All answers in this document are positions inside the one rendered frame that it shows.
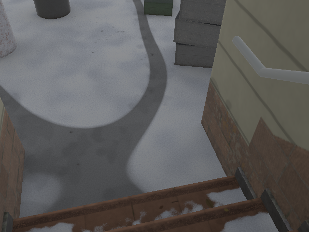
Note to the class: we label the stairs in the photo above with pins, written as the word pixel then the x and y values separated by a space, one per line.
pixel 216 205

